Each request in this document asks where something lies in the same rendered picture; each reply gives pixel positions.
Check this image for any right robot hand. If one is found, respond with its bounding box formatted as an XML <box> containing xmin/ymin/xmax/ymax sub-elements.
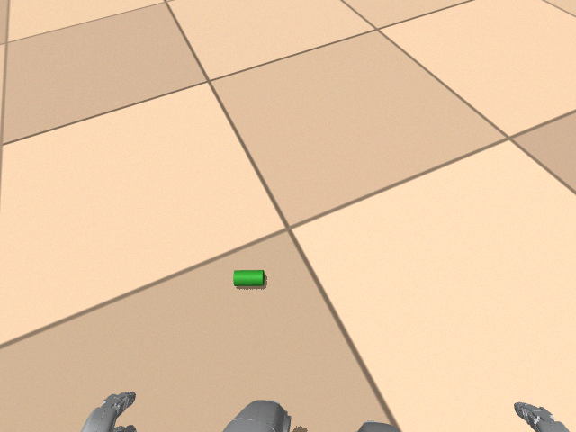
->
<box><xmin>514</xmin><ymin>402</ymin><xmax>570</xmax><ymax>432</ymax></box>

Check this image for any left robot hand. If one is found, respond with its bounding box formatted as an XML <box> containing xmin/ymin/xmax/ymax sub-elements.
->
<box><xmin>81</xmin><ymin>391</ymin><xmax>137</xmax><ymax>432</ymax></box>

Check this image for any can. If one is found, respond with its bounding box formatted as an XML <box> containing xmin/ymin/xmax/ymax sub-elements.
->
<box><xmin>233</xmin><ymin>270</ymin><xmax>265</xmax><ymax>286</ymax></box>

